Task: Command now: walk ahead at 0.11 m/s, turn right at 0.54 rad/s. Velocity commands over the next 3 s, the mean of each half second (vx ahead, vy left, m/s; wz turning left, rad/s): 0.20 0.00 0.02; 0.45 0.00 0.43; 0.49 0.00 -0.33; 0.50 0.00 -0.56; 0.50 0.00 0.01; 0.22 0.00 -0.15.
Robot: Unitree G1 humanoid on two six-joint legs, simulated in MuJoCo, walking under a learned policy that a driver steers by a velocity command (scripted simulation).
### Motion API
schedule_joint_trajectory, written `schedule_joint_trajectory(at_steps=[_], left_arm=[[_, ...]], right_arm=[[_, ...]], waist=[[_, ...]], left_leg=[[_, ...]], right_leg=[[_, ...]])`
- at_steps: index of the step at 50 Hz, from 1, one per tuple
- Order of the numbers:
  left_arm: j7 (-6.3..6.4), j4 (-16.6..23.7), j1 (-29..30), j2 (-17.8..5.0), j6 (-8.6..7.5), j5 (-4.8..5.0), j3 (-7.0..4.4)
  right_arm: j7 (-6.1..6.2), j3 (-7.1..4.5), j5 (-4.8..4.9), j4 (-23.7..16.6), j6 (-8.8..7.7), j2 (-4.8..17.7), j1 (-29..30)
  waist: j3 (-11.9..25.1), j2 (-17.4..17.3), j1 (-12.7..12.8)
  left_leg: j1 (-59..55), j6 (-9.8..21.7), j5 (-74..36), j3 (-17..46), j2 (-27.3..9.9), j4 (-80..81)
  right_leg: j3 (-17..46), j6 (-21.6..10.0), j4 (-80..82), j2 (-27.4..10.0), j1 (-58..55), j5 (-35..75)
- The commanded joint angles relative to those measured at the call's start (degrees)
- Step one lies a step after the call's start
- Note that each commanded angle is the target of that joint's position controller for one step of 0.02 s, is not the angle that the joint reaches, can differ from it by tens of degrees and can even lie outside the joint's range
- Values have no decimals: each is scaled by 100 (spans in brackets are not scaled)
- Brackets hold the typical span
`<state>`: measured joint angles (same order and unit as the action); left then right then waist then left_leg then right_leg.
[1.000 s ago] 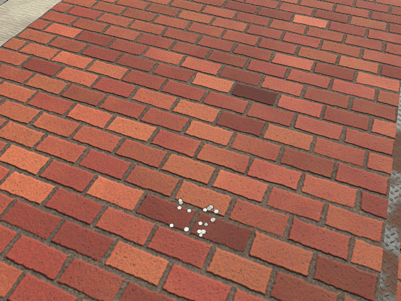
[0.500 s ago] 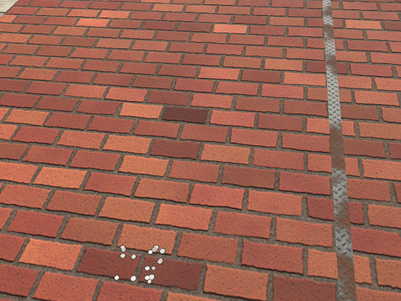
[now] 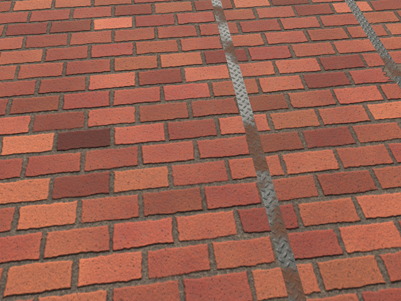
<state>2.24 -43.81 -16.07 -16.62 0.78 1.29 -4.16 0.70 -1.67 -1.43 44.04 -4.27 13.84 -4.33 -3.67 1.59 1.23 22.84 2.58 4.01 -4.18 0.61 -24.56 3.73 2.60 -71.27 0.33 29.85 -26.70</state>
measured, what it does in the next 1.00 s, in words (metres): walks ahead, turning left: right foot, then left foot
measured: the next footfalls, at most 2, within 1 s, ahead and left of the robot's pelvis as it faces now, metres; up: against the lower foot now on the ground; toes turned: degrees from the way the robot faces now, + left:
right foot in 0.24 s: +0.11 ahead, -0.14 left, +0.00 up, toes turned -2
left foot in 0.72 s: +0.27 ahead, +0.17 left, +0.00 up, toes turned +17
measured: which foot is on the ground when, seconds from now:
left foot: down 0.00-0.24, up 0.26-0.70, down 0.72-1.00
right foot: up 0.00-0.22, down 0.24-0.72, up 0.74-1.00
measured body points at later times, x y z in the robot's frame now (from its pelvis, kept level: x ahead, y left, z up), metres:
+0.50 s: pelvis +0.10 -0.02 +0.02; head +0.11 -0.03 +0.47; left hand +0.15 +0.26 -0.10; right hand +0.24 -0.29 -0.11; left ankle +0.17 +0.14 -0.66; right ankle +0.07 -0.14 -0.73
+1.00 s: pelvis +0.31 +0.12 +0.02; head +0.33 +0.15 +0.46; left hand +0.39 +0.42 -0.09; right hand +0.45 -0.12 -0.10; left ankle +0.24 +0.16 -0.73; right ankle +0.51 -0.01 -0.66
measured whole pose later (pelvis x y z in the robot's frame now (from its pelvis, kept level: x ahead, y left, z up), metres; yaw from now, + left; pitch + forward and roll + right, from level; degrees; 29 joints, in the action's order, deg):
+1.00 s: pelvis +0.31 +0.12 +0.02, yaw +20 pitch +3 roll +0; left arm -0.2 -41.1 -7.8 -16.2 -6.0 -0.3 -3.7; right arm -0.4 -2.6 0.4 45.0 -3.9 13.5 -19.1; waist 0.3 2.7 -2.1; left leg 6.1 5.4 12.5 1.7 5.2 -16.0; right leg 1.3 0.5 -49.5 -6.6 41.8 0.0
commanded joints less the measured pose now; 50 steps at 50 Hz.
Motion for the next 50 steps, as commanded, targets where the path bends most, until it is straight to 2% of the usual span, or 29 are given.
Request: schedule_joint_trajectory(at_steps=[1,4,7,10,11,12,13,14,15,16,17,18,19,22,26,32,33,34,35,36,37,38,39,40,41,42,45,47,50], left_arm=[[45,375,-626,-74,70,-18,-34],[-6,567,-335,-70,33,-92,20],[-70,595,-114,-81,43,-127,70],[-115,456,-276,-51,29,-180,65],[-112,477,-274,-230,9,-193,7],[-65,563,-414,-559,-13,-212,-71],[-7,617,-564,-1063,-11,-236,-174],[-25,489,-820,-1500,-73,-263,-343],[-25,498,-628,-1165,-237,-280,-259],[-25,518,-250,-778,-380,-191,-149],[-33,560,5,-522,-487,-113,-81],[-34,526,93,-424,-563,-88,-58],[-30,487,84,-382,-617,-125,-54],[-7,322,-134,-401,-670,-194,-119],[7,155,-252,-677,-650,-153,-249],[-93,-35,-252,-909,-576,25,-384],[-104,-47,-193,-944,-540,44,-395],[-106,-30,-40,-980,-501,51,-391],[-110,-24,-95,-842,-474,-2,-330],[-101,125,-63,-601,-479,-129,-216],[-112,589,-197,106,-648,-259,9],[-138,590,286,-446,-858,-2,-64],[-181,649,509,-654,-953,152,-105],[-155,584,519,-641,-993,27,-89],[-119,515,502,-651,-987,-143,-119],[-129,504,414,-653,-932,-187,-148],[-199,445,264,-448,-748,-201,-109],[-213,515,592,-309,-703,-195,-47],[-303,613,1155,-127,-730,-108,54]], right_arm=[[20,-206,-34,-211,-58,762,16],[48,-279,52,-147,3,965,-31],[-7,-241,134,-54,111,932,-44],[-142,-127,236,104,165,731,-120],[-175,-82,270,161,172,653,-283],[-215,-15,227,131,162,512,-318],[-259,74,170,-11,111,149,-316],[-195,-67,293,-150,70,605,62],[-146,-238,398,-143,72,996,21],[-122,-297,424,21,116,988,-330],[-88,-338,362,171,157,964,-574],[-77,-357,289,229,168,881,-615],[-83,-349,252,256,161,737,-623],[-150,-301,272,165,162,464,-448],[-267,-212,226,-139,214,291,-29],[-399,-207,265,-450,254,463,188],[-411,-228,273,-441,248,498,43],[-406,-297,272,-335,240,575,-390],[-369,-488,287,-94,236,881,-1163],[-270,-737,338,104,246,1487,-2203],[-236,-801,308,-34,175,2268,-2173],[-273,-660,288,-146,50,1777,-2261],[-286,-544,250,-116,-19,1396,-2079],[-284,-469,269,-214,-26,1153,-1727],[-271,-405,255,-342,10,961,-1277],[-247,-350,192,-473,25,823,-1025],[-160,-341,178,-468,-38,830,-1026],[-97,-337,194,-325,-64,856,-1238],[-31,-302,186,-173,-66,873,-1458]], waist=[[743,-774,83],[1137,-602,41],[1162,-685,-27],[1015,-666,125],[928,-693,130],[948,-441,161],[916,743,86],[422,1453,486],[85,1197,332],[6,1168,57],[82,1048,-66],[87,804,-92],[167,567,-114],[263,355,-6],[150,460,149],[-139,468,165],[-102,434,55],[86,356,-244],[573,94,-579],[1175,-779,-1023],[1601,-2385,-538],[1853,-1372,-895],[1305,-1113,-791],[1070,-656,-590],[842,-439,-364],[747,-510,-179],[681,-440,-11],[506,-417,-125],[327,-562,-376]], left_leg=[[-518,1290,-1467,956,-1534,1119],[-804,1454,-1790,845,-1762,1081],[-616,1330,-866,709,-1550,1080],[-241,953,838,722,-1248,776],[9,669,1730,800,-1044,636],[470,324,2458,799,-794,159],[1333,-93,2714,36,-75,-1190],[1980,-100,2953,246,44,-2458],[2207,-9,2653,801,-165,-3256],[2397,32,2172,1005,-203,-3540],[2434,2,1772,1057,-246,-3651],[2439,-59,1340,1100,-287,-3757],[2341,-116,988,1048,-311,-3849],[2295,-296,391,867,-429,-3404],[1850,-374,224,570,-565,-2334],[1265,54,1064,119,-550,-1570],[961,174,1168,-44,-445,-1434],[200,307,1069,-311,-171,-1144],[-1011,466,950,-466,225,-960],[-2577,855,1170,791,-367,-609],[-3865,1934,2315,4403,-1795,564],[-3980,2018,2586,5162,-2092,1281],[-3707,1787,1994,4363,-2003,1092],[-3079,1549,1462,3661,-1745,905],[-2355,1370,890,3034,-1482,888],[-1874,1298,477,2669,-1264,1033],[-1566,1293,-1071,1886,-1074,1243],[-1588,1141,-1743,1432,-964,1299],[-1563,797,-1662,918,-782,1419]], right_leg=[[-102,53,551,-364,-30,275],[-90,-15,1462,-452,-313,693],[-220,-116,2480,-324,-1002,1018],[-518,-308,4116,-35,-2087,1560],[-538,-418,4442,17,-2440,1354],[180,-647,4671,-611,-2846,876],[1395,-1168,5243,-1678,-3084,-144],[2520,-1838,6231,-2347,-2362,-1453],[2540,-1824,6345,-2246,-2180,-1644],[2123,-1568,6325,-2019,-2279,-1281],[1683,-1346,6344,-1867,-2413,-799],[1302,-1232,6363,-1797,-2481,-180],[927,-1164,6372,-1713,-2501,384],[169,-1159,6399,-1654,-2728,1255],[-393,-1189,6416,-1764,-2582,1399],[-810,-1063,6054,-2011,-2622,1041],[-906,-1010,5796,-2016,-2585,1231],[-1166,-877,5162,-1876,-2351,2089],[-1526,-683,3890,-1540,-2030,3302],[-1815,-273,1757,-1164,-837,2939],[-1055,110,-273,-40,1507,-688],[44,-43,-901,-61,2127,-513],[47,-263,-863,-351,2518,25],[51,-383,-491,-609,2255,521],[62,-387,9,-790,1802,916],[91,-383,302,-873,1384,1188],[-123,-208,935,-801,1146,1801],[-239,-137,1669,-757,1265,2418],[-430,-250,2965,-592,965,3503]])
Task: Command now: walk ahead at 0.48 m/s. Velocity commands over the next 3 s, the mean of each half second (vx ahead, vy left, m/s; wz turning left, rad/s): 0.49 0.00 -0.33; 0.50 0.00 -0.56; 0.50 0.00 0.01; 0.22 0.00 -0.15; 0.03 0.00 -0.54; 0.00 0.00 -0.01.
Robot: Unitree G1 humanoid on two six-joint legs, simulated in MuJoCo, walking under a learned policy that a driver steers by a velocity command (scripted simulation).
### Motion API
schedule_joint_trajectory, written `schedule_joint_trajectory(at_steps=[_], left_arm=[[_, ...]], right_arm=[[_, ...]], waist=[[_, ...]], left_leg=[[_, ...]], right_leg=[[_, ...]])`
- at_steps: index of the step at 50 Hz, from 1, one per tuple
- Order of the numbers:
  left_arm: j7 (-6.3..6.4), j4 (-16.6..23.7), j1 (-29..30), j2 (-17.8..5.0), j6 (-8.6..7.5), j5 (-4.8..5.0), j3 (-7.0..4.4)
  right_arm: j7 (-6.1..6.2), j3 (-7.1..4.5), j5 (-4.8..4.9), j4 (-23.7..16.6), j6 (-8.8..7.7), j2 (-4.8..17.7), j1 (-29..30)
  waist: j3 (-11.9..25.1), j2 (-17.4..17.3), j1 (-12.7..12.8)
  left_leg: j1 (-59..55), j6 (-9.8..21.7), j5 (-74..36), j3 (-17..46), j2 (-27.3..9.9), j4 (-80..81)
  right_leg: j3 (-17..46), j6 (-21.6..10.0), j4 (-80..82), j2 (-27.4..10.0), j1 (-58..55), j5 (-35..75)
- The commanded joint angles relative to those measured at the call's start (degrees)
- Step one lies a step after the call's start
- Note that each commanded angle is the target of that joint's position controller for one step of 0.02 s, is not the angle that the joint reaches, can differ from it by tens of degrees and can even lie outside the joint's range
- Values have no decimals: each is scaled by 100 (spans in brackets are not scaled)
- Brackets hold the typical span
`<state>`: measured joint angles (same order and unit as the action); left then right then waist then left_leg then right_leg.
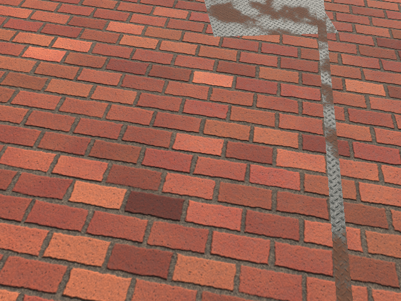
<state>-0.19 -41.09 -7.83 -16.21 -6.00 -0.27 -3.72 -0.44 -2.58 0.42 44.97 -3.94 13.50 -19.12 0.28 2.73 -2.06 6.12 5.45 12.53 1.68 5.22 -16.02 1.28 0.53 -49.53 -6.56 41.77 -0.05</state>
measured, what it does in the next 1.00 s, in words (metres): walks ahead, turning right: right foot, then left foot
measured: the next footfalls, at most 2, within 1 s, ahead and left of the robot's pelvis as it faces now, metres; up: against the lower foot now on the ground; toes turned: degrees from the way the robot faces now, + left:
right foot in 0.24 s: +0.34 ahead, -0.12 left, +0.00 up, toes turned -6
left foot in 0.70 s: +0.62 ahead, +0.04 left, +0.00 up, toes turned -25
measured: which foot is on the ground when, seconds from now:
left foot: down 0.00-0.26, up 0.28-0.68, down 0.70-1.00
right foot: up 0.00-0.22, down 0.24-0.70, up 0.72-1.00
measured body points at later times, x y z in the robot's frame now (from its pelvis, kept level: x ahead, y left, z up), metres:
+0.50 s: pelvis +0.30 -0.04 -0.01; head +0.33 -0.05 +0.44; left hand +0.44 +0.21 -0.12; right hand +0.43 -0.33 -0.09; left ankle +0.44 +0.12 -0.68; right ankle +0.30 -0.11 -0.75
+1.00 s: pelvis +0.57 -0.06 +0.00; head +0.59 -0.06 +0.45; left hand +0.86 +0.08 -0.09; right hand +0.46 -0.32 -0.11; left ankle +0.58 +0.06 -0.75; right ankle +0.58 -0.25 -0.67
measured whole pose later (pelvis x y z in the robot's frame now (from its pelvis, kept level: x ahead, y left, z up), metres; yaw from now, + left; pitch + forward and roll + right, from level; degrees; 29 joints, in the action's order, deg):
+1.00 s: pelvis +0.57 -0.06 +0.00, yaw -31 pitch +1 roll +2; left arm -0.7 -36.1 -10.8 -17.8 -1.1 1.2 -4.2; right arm 0.0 -3.7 -0.6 45.4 -5.4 15.4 -20.0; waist -0.6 3.2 -3.8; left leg 5.5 1.3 13.5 -6.7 0.7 -17.5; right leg 4.3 0.7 -58.7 -4.5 40.9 -8.7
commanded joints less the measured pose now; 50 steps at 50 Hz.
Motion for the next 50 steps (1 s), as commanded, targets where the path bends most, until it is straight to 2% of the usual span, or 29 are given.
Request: schedule_joint_trajectory(at_steps=[1,5,8,10,11,12,13,14,15,16,17,18,19,21,23,26,28,31,33,34,35,36,37,38,39,40,43,47,50], left_arm=[[-103,388,550,-138,-63,81,36],[-274,584,1050,-170,-81,171,62],[-397,700,1066,-223,-101,167,50],[-406,645,618,-405,-67,136,-33],[-385,527,30,-608,-42,129,-127],[-331,369,-819,-837,-26,113,-237],[-244,287,-1651,-1337,33,56,-360],[-250,241,-1732,-1311,22,140,-348],[-196,221,-1695,-915,73,180,-263],[-147,341,-1342,-789,107,133,-215],[-151,417,-967,-719,116,103,-183],[-137,512,-706,-623,102,76,-148],[-122,600,-542,-617,111,33,-132],[-87,603,-455,-644,107,68,-145],[-26,544,-556,-808,111,78,-190],[47,437,-807,-904,188,158,-224],[61,355,-1064,-925,246,181,-228],[69,310,-1232,-873,309,211,-219],[76,347,-1128,-838,338,178,-216],[74,381,-1078,-693,342,160,-174],[55,465,-1021,-380,311,122,-68],[47,584,-1541,43,256,141,66],[57,685,-1765,-293,218,265,46],[73,598,-1420,-779,253,279,-81],[72,675,-955,-859,295,201,-119],[59,728,-765,-779,314,140,-126],[-12,750,-779,-496,396,189,-122],[-22,857,-444,-320,450,141,-69],[-100,910,-51,-229,403,142,-21]], right_arm=[[100,-211,-3,-217,-111,949,-67],[109,-220,-20,-10,-108,1027,-285],[139,-247,-43,41,-37,1086,-230],[201,-280,-71,-21,30,1217,-135],[229,-288,-96,-71,89,1282,-61],[247,-280,-85,-160,117,1327,150],[255,-171,-228,-335,43,1069,-78],[128,29,-183,-347,-97,446,-621],[-3,-67,-19,-469,-312,1019,-147],[-63,-74,165,-726,-413,1095,486],[-63,-41,74,-813,-464,996,753],[-21,-90,-59,-819,-436,1018,759],[-10,-100,-107,-832,-372,978,618],[41,-83,-154,-820,-250,860,400],[94,-19,-184,-929,-180,706,671],[90,59,-165,-1068,-189,528,1376],[57,39,-80,-1143,-222,575,1695],[0,-67,-7,-1229,-295,799,1866],[-20,-172,26,-1181,-353,935,1590],[-4,-239,14,-1086,-376,1005,1200],[44,-329,-74,-1031,-405,1232,533],[90,-445,-192,-958,-371,1712,-178],[24,-485,-101,-747,-299,1696,-529],[31,-369,-58,-866,-279,1209,-261],[49,-304,-62,-881,-234,1018,-23],[49,-246,-94,-884,-208,883,228],[47,-199,-108,-748,-237,709,469],[49,-292,-105,-462,-278,952,343],[67,-307,-83,-302,-231,1053,291]], waist=[[-150,-676,-148],[-446,-556,-313],[-369,-554,-198],[113,-783,65],[472,-872,368],[880,-762,870],[1665,165,1007],[2331,1431,638],[2094,608,894],[1220,203,832],[514,-538,556],[325,-701,342],[199,-523,154],[122,-246,-1],[31,-150,63],[30,16,389],[126,136,576],[194,280,587],[224,451,355],[333,474,133],[817,221,-199],[1616,-1112,-196],[1737,-2225,-159],[1004,-1358,-298],[474,-918,-303],[171,-717,-186],[-99,-1000,66],[-160,-745,61],[-186,-681,-67]], left_leg=[[79,435,-2338,282,-1282,650],[-613,366,-2154,170,-1608,679],[-1219,313,-3498,-54,-1776,192],[-1536,206,-5693,-202,-1749,-642],[-1568,148,-6510,-285,-1673,-1471],[-929,7,-6310,-460,-1504,-2725],[784,-238,-3943,-589,-1092,-4769],[3110,-713,1754,70,145,-6796],[3743,-495,1546,810,-222,-6972],[3973,-425,1141,745,-513,-6670],[3844,-384,885,585,-707,-6062],[3503,-427,708,547,-896,-5540],[3168,-494,653,510,-980,-5319],[2918,-688,593,339,-1069,-4750],[2750,-885,159,155,-1025,-3972],[2263,-971,-1196,65,-775,-2546],[2037,-1001,-1626,90,-577,-1993],[1918,-887,-1265,296,-486,-1434],[1497,-687,-855,288,-464,-1183],[934,-530,-792,237,-520,-977],[-192,-198,-581,764,-1161,-1004],[-2156,545,10,2647,-2496,-796],[-2497,1020,1663,4631,-3147,-267],[-1915,813,2198,4091,-2877,-91],[-1276,581,1615,3142,-2611,-95],[-694,481,870,2459,-2325,19],[82,400,-232,1257,-1910,407],[-65,543,-1298,496,-2011,594],[-223,447,-1631,-59,-1923,605]], right_leg=[[-257,-96,1100,153,-299,1084],[-224,-326,1757,297,-77,1097],[-298,-577,1935,556,-126,381],[-598,-777,1778,926,-795,-272],[-706,-912,1790,1131,-1460,-512],[-519,-1125,2099,1096,-2791,-100],[1142,-1706,1811,-104,-4889,348],[4311,-2803,2555,-1330,-6718,-723],[4295,-2414,3045,-1087,-6549,-1753],[3516,-2131,3186,-942,-5721,-1841],[3002,-1989,3396,-723,-4625,-1260],[2638,-1914,3502,-529,-3978,-721],[2424,-1916,3649,-353,-3454,-402],[2023,-1940,3755,-181,-2843,117],[1589,-1878,3762,4,-2345,478],[1241,-1528,3573,363,-2049,-28],[1427,-1412,3395,334,-2223,-409],[2020,-1286,2930,140,-2788,-961],[2343,-1151,2536,67,-2960,-1072],[2303,-1004,2192,211,-2867,-1072],[1976,-778,1121,479,-2429,-1230],[1082,-368,-763,1209,-881,-2792],[805,-236,-2032,1034,410,-3480],[934,-167,-2575,732,717,-2924],[734,-133,-2653,568,702,-2447],[687,-110,-2452,419,510,-2081],[507,-74,-2047,155,19,-1635],[498,45,-1346,72,304,-1076],[350,16,-341,89,160,-298]])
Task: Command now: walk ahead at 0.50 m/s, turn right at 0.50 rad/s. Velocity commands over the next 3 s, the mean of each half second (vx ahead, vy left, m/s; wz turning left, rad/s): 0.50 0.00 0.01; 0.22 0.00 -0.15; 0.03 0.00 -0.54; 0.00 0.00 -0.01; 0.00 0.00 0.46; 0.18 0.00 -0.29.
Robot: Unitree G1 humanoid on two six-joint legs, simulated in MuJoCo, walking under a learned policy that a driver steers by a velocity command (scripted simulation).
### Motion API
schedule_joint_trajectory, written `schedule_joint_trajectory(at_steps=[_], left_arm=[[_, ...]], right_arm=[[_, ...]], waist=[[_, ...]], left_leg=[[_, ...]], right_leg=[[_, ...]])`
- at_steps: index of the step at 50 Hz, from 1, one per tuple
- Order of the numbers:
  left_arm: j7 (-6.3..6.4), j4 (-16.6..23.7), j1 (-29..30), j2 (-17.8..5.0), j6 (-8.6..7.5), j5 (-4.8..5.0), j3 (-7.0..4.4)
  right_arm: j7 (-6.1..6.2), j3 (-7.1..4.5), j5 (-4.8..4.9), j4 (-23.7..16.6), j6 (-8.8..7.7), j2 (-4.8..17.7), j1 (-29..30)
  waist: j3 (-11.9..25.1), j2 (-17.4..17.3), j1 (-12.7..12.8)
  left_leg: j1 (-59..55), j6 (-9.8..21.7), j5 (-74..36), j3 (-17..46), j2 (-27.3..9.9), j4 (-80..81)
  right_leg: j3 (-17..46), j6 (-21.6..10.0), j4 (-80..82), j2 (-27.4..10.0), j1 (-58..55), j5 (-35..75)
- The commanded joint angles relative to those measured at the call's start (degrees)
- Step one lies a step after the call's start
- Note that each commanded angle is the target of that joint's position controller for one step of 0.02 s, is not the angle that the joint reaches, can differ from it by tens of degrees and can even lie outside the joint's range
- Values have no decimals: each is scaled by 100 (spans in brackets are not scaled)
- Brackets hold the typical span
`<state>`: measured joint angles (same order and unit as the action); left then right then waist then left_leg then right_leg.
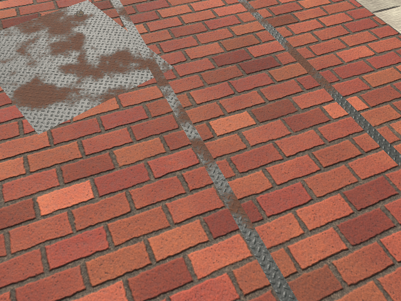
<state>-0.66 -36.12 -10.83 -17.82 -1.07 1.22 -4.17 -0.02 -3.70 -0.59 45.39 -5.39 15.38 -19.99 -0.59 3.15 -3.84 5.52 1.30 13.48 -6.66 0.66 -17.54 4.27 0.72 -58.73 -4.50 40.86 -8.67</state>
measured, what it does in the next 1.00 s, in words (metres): walks ahead: right foot, then left foot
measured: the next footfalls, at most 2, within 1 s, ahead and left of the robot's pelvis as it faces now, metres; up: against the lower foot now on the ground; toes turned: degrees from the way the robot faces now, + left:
right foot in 0.22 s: +0.28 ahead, -0.16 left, +0.00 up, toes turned -6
left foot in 0.70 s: +0.55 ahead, +0.11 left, +0.00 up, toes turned +7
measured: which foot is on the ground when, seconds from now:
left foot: down 0.00-0.22, up 0.24-0.68, down 0.70-1.00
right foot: up 0.00-0.20, down 0.22-0.72, up 0.74-1.00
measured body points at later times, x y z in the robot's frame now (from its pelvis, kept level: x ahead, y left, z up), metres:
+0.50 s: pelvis +0.27 -0.06 +0.00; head +0.29 -0.07 +0.45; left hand +0.32 +0.22 -0.11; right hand +0.41 -0.33 -0.11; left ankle +0.36 +0.12 -0.66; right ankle +0.24 -0.16 -0.74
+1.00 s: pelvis +0.44 -0.01 -0.01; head +0.48 -0.01 +0.44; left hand +0.56 +0.27 -0.13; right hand +0.57 -0.28 -0.12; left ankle +0.51 +0.10 -0.74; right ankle +0.46 -0.15 -0.69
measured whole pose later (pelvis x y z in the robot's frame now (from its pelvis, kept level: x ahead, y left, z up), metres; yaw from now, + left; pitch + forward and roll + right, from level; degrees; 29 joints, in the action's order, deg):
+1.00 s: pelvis +0.44 -0.01 -0.01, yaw -3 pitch +1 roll +1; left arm 2.3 -46.2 -11.1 -16.5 3.1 0.8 -4.8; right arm 1.5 -3.2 -1.4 46.8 -1.5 14.4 -6.3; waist -3.2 1.3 0.0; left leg 18.9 2.6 5.9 -10.2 -2.5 -23.5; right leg -0.6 2.8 -54.9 -4.5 31.0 -21.7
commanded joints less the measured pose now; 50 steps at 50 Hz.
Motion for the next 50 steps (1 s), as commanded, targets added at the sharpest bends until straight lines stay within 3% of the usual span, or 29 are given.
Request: schedule_joint_trajectory(at_steps=[1,4,7,9,10,11,12,13,14,15,16,18,21,23,26,28,30,32,34,35,36,37,38,39,40,41,42,45,50], left_arm=[[-85,453,452,3,-119,-11,56],[-186,606,999,97,-185,7,118],[-256,777,1287,2,-224,8,101],[-244,701,807,-236,-259,-47,-21],[-203,434,-83,-476,-271,-62,-162],[-107,190,-1052,-848,-244,-116,-314],[-25,127,-1527,-1533,-238,-214,-424],[-6,144,-1682,-1095,-243,-204,-320],[-20,74,-1347,-833,-269,-192,-209],[-30,27,-979,-613,-294,-137,-143],[-58,-7,-635,-379,-327,-125,-80],[-86,-52,-255,-165,-447,-166,-52],[-43,-253,-136,-239,-583,-213,-113],[20,-399,-231,-280,-592,-238,-141],[88,-519,-285,-419,-563,-212,-179],[118,-678,-491,-490,-507,-152,-185],[129,-879,-711,-599,-411,-46,-197],[129,-1020,-743,-750,-323,50,-224],[147,-1084,-526,-855,-255,96,-239],[148,-1137,-637,-713,-247,62,-188],[130,-1035,-916,-330,-290,-136,-42],[68,-1187,-1776,230,-289,-120,157],[94,-1304,-1501,-401,-244,67,-19],[124,-1096,-929,-589,-180,188,-98],[191,-1067,-699,-471,-85,132,-88],[258,-1110,-685,-433,52,49,-119],[297,-1127,-840,-350,199,25,-130],[376,-1025,-901,-202,396,-17,-151],[254,-717,-360,-220,428,-61,-140]], right_arm=[[23,-190,38,-277,-71,893,309],[7,-202,132,-60,-11,1030,27],[-20,-224,252,155,84,1156,-190],[-11,-229,308,254,156,1298,-157],[3,-194,318,288,185,1277,-93],[14,-99,242,224,147,1081,-84],[-59,167,93,-17,42,305,-649],[-72,73,226,124,-82,687,-439],[-75,-65,403,-85,-100,1042,90],[-52,-42,375,-162,-86,937,362],[-28,-55,259,-144,-30,861,454],[-17,-73,239,-4,172,663,82],[4,-57,241,-33,336,416,158],[3,-61,213,-140,351,385,441],[-107,-14,183,-282,304,283,913],[-172,64,90,-478,258,137,1441],[-232,93,36,-624,209,113,1676],[-267,49,15,-670,166,275,1665],[-239,-81,-38,-487,122,572,1048],[-181,-199,-79,-293,95,875,482],[-90,-304,-214,-222,99,1396,-83],[-42,-247,-253,-281,165,1422,-34],[-55,-215,-128,-401,230,1188,-53],[-42,-171,-53,-441,259,1035,378],[-20,-103,4,-422,272,789,756],[-9,-44,7,-412,282,562,1088],[-4,-46,-65,-395,280,526,1321],[64,-98,-149,-366,245,622,1679],[251,-191,-48,-230,363,862,1791]], waist=[[-155,-696,37],[-363,-640,-132],[-469,-715,-80],[-114,-911,352],[394,-860,870],[1087,-710,1294],[2100,810,1019],[2741,660,1264],[1684,452,1196],[1065,301,970],[653,197,755],[401,365,383],[48,137,230],[-114,68,282],[-258,10,420],[-501,-178,583],[-476,-123,615],[-298,63,521],[138,132,79],[550,-41,-150],[1431,-784,-168],[2467,-1890,135],[2835,-1314,-185],[2045,-1150,-100],[1408,-875,71],[961,-866,254],[771,-1042,459],[556,-1103,622],[644,-1028,500]], left_leg=[[-153,836,-1738,634,-1432,771],[-307,824,-1675,427,-1505,808],[-744,803,-2283,478,-1727,597],[-880,710,-4113,444,-1683,-166],[-608,576,-4725,248,-1461,-1125],[554,355,-3705,181,-1215,-2495],[2949,-58,512,239,-267,-4909],[3370,-68,2003,1364,-27,-5806],[3845,-36,1661,1395,-307,-5982],[3830,-32,1180,1210,-580,-5664],[3648,-74,828,1148,-739,-5362],[2946,-126,287,1200,-910,-5120],[3063,-226,-161,1272,-906,-4834],[3383,-260,-687,1358,-883,-4338],[3317,-195,-1570,1141,-807,-3230],[3045,-128,-1725,871,-657,-2446],[2848,-45,-1569,683,-537,-1942],[2637,83,-1306,640,-409,-1595],[1719,242,-1484,490,-132,-1040],[701,369,-2560,461,-115,-804],[-1105,756,-5545,1349,-1194,-1494],[-2622,1877,-6547,3073,-2717,-1472],[-2215,1837,-5526,3100,-2550,-1124],[-1652,1599,-4527,2467,-2310,-865],[-919,1394,-3578,2119,-2075,-603],[-100,1264,-2796,1776,-1908,-299],[628,1187,-2191,1519,-1793,9],[1330,1279,-1431,1053,-1818,453],[1088,1219,-883,589,-1972,550]], right_leg=[[-39,-42,967,-77,113,770],[-334,-165,1813,47,-171,856],[-526,-399,2346,175,-383,250],[-764,-631,2732,476,-1377,-111],[-899,-804,3088,657,-2674,303],[-315,-1027,2800,121,-4509,648],[2464,-1934,2950,-1749,-6774,187],[3652,-2093,3736,-2096,-6633,-6],[2576,-1758,3832,-1836,-5889,187],[1761,-1553,3944,-1557,-5079,458],[1220,-1418,4154,-1302,-4368,627],[565,-1297,4660,-1059,-3463,604],[-73,-1305,5078,-1066,-3059,1015],[-457,-1244,5136,-1025,-3194,1179],[-995,-1093,5186,-918,-3335,1200],[-1150,-1105,5081,-902,-3233,1817],[-1066,-1106,4767,-965,-3518,2563],[-849,-1018,4353,-1057,-3916,3015],[-749,-763,3504,-881,-4108,3528],[-854,-527,2657,-540,-3873,3382],[-957,-200,1160,-84,-2729,1322],[-477,179,-823,668,-1233,-3252],[354,185,-1398,597,-1161,-3399],[194,150,-1505,373,-620,-3141],[23,172,-1269,154,-451,-2772],[-28,230,-1029,-1,-678,-2423],[-93,268,-904,-63,-1166,-2082],[-292,285,-501,-44,-1506,-1662],[-469,153,650,-144,-1715,-994]])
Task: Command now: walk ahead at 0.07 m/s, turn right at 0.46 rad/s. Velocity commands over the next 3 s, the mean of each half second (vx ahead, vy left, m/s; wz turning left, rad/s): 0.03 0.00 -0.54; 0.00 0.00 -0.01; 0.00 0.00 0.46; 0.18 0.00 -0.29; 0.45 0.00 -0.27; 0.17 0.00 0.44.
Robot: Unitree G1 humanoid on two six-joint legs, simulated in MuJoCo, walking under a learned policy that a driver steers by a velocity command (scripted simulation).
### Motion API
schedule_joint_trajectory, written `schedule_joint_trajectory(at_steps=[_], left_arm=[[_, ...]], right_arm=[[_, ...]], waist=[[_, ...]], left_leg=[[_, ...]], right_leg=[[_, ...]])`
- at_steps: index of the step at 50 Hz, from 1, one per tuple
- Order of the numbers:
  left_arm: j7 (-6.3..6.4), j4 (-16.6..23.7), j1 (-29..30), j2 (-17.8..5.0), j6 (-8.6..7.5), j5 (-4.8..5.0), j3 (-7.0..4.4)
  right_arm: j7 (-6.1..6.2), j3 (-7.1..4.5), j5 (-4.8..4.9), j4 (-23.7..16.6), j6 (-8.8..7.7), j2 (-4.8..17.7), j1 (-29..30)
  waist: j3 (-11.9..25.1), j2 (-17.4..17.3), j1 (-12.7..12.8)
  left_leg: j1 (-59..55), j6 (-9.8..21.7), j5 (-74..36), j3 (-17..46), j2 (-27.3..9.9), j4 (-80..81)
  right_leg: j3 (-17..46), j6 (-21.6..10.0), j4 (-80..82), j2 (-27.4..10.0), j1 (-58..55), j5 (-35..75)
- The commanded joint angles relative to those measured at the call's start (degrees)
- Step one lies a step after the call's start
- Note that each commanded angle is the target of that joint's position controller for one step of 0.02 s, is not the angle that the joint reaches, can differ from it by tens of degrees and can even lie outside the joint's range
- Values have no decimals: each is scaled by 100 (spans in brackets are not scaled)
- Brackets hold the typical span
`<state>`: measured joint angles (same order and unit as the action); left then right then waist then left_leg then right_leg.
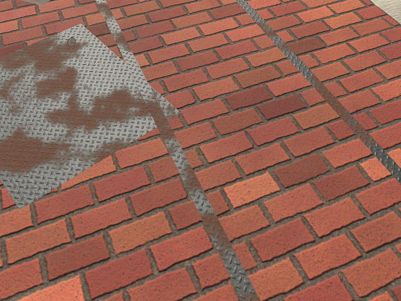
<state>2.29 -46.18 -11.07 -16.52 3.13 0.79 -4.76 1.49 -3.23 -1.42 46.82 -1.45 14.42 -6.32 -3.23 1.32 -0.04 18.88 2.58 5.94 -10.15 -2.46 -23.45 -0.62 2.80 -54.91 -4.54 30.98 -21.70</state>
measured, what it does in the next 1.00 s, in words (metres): steps on the spot: right foot, then left foot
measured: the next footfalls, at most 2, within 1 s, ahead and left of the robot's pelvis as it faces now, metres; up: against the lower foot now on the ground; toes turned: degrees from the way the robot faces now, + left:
right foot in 0.16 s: +0.06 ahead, -0.14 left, +0.00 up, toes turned -9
left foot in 0.64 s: +0.14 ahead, +0.07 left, +0.00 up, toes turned -25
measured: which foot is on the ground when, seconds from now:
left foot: down 0.00-0.16, up 0.18-0.62, down 0.64-0.96, up 0.98-1.00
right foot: up 0.00-0.14, down 0.16-1.00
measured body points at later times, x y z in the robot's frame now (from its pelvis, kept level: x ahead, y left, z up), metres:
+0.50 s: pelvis +0.03 -0.04 +0.01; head +0.06 -0.08 +0.45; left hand +0.24 +0.20 -0.08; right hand +0.12 -0.36 -0.11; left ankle +0.11 +0.11 -0.69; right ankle +0.02 -0.13 -0.74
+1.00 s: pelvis +0.04 -0.02 -0.01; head +0.07 -0.03 +0.44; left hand +0.24 +0.23 -0.11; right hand +0.11 -0.34 -0.12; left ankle +0.09 +0.09 -0.73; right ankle -0.01 -0.14 -0.74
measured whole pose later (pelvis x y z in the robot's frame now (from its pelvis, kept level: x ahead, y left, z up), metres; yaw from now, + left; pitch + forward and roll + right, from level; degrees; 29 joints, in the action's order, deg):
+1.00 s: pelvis +0.04 -0.02 -0.01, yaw -14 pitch +1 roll -1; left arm 2.7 -44.8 -9.6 -16.9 1.2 -0.8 -4.9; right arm 0.3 -3.7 1.4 47.1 0.6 17.9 -6.2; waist -2.9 -1.9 -0.6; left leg 20.5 0.3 18.2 8.3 2.9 -37.3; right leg 1.1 0.2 -30.1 1.1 12.7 -18.1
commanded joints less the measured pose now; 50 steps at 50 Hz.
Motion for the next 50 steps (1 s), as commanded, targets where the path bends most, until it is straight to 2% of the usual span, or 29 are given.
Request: schedule_joint_trajectory(at_steps=[1,5,6,7,8,9,10,11,12,13,15,20,26,30,31,32,33,34,35,36,37,39,41,43,44,46,48,49,50], left_arm=[[-75,330,-270,-379,16,-17,-91],[-205,433,-241,-433,55,-25,-147],[-226,373,-411,-424,48,-39,-168],[-211,302,-596,-548,38,-84,-229],[-134,336,-733,-1014,13,-103,-354],[-54,557,-602,-1611,-25,-120,-426],[-108,564,-701,-1495,-184,-296,-400],[-124,593,-436,-1366,-326,-282,-358],[-104,659,-69,-1220,-391,-152,-335],[-77,715,165,-985,-393,-39,-258],[-14,749,158,-812,-367,-35,-178],[71,748,-87,-961,-299,-11,-229],[4,876,129,-1074,-200,-35,-264],[17,946,381,-917,-115,2,-161],[37,926,340,-800,-97,4,-104],[47,894,78,-508,-107,-103,-8],[25,890,-263,-307,-166,-161,45],[17,879,-62,-553,-214,-254,9],[10,781,-8,-772,-226,-220,-54],[7,694,56,-689,-231,-215,-54],[8,644,157,-590,-230,-226,-38],[3,559,273,-463,-274,-159,-16],[22,474,285,-599,-295,-94,-69],[52,479,185,-706,-271,-88,-111],[70,448,125,-810,-254,-84,-152],[43,379,-17,-727,-234,-108,-192],[59,353,-126,-833,-221,-145,-232],[68,361,-169,-946,-239,-187,-254],[96,462,36,-923,-281,-218,-230]], right_arm=[[110,-251,54,-344,9,994,426],[82,-296,190,-216,153,1106,460],[78,-296,243,-181,193,1076,496],[65,-268,274,-77,234,905,311],[26,-218,185,-18,276,637,75],[33,-179,9,-338,258,530,354],[66,-233,27,-470,225,681,878],[75,-272,146,-457,225,756,846],[112,-311,156,-318,226,794,651],[157,-353,98,-228,226,890,579],[148,-366,73,-213,188,824,519],[108,-275,155,-283,138,586,718],[-1,-270,203,-279,61,709,635],[-125,-251,206,-145,-38,721,138],[-160,-245,158,-84,-59,754,-41],[-161,-265,42,-104,-62,996,-68],[-128,-253,-61,-158,-31,1236,272],[-145,-90,-160,-185,-63,724,376],[-175,-7,-121,-224,-107,555,561],[-185,-17,-28,-167,-114,628,606],[-181,-49,98,-143,-103,777,608],[-133,-136,225,-108,-11,1125,510],[-106,-205,246,-106,49,1298,262],[-117,-196,245,-171,40,1227,254],[-128,-194,241,-221,31,1155,157],[-101,-204,308,-309,60,1102,331],[-79,-179,323,-417,135,937,369],[-93,-160,298,-454,168,862,276],[-114,-181,261,-472,195,870,186]], waist=[[900,-842,101],[818,-812,178],[817,-741,288],[746,-474,315],[525,714,207],[284,1894,67],[630,1265,399],[622,941,207],[629,648,24],[674,556,-28],[880,527,-83],[907,568,86],[818,726,149],[997,731,-72],[1020,597,-159],[1131,-80,2],[937,-1276,469],[932,-1471,291],[811,-1186,276],[767,-1086,274],[643,-1074,225],[529,-995,198],[631,-997,93],[735,-952,111],[830,-695,18],[799,-315,130],[609,397,131],[560,868,125],[558,1248,89]], left_leg=[[-312,1063,-56,879,-1696,1119],[-628,789,150,697,-1770,730],[-589,608,333,566,-1656,445],[-413,291,688,373,-1399,-82],[318,-250,1436,-197,-786,-1485],[1977,-770,3149,-91,140,-2971],[2053,-681,3258,944,225,-3951],[2164,-561,2703,1205,137,-4185],[2202,-503,2159,1309,47,-4142],[2173,-504,1856,1349,9,-4068],[1860,-554,1447,1342,126,-4147],[1694,-696,1168,1451,263,-2765],[803,-704,1437,1499,433,-1739],[-125,-499,762,1308,407,-384],[-640,-368,-75,1336,236,279],[-1254,-102,-891,2084,-532,468],[-1414,627,-2282,3067,-1296,403],[-913,1341,-2048,3659,-1784,578],[-805,1320,-1715,3469,-1560,617],[-892,1067,-1371,3184,-1224,557],[-988,846,-1181,2997,-976,466],[-917,621,-1411,2809,-648,252],[-920,570,-1414,2872,-508,157],[-696,519,-1196,2988,-442,33],[-430,458,-1050,2894,-288,-73],[-59,297,-559,2573,7,-418],[654,41,95,2088,387,-1138],[1037,-114,754,1722,579,-1710],[1258,-225,2331,1419,537,-2625]], right_leg=[[-48,-86,439,-115,-799,322],[-313,-347,1487,29,-1229,380],[-448,-479,2030,166,-1542,696],[-333,-677,2570,288,-1866,1028],[971,-1069,3475,-485,-2227,2194],[2871,-2053,3696,-1623,-2581,3264],[3033,-2415,3852,-1686,-2264,2891],[2544,-2135,3864,-1400,-2302,2575],[2155,-1763,3755,-1125,-2344,2381],[1956,-1553,3686,-1007,-2349,2471],[1762,-1521,3591,-831,-2318,3021],[1906,-1534,3472,-685,-2711,2798],[2483,-1630,3329,-589,-2253,2683],[2527,-1368,2852,-402,-2269,3250],[2355,-1125,2708,-238,-2104,2831],[1917,-797,2152,180,-1669,1793],[1229,-475,1734,975,-957,-248],[1175,-201,1269,737,-1075,-1198],[1101,-57,1033,542,-1229,-1047],[967,30,1262,490,-1221,-766],[885,100,1674,431,-1207,-427],[606,121,2609,573,-1625,400],[447,40,2926,692,-1991,981],[456,-107,2737,521,-2240,1318],[459,-231,2533,416,-2474,1566],[522,-422,2646,349,-2508,1409],[1077,-787,3093,-224,-2677,1731],[1668,-1176,3362,-888,-2786,2230],[2160,-1630,3512,-1593,-2717,2932]])
Over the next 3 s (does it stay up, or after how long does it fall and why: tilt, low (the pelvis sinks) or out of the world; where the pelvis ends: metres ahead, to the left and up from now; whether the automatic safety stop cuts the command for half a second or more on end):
stays up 0.57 -0.24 -0.01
